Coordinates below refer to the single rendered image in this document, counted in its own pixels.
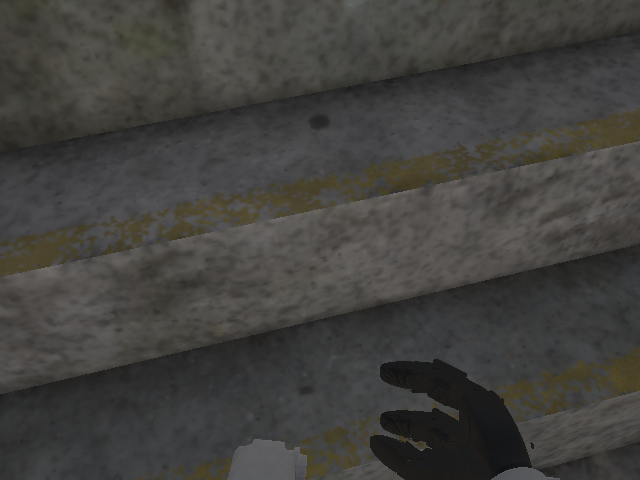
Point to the left robot thigh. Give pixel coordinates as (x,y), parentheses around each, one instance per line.
(268,460)

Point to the right robot hand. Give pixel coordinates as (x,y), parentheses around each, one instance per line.
(482,444)

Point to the left robot shin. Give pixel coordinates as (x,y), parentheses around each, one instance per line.
(235,453)

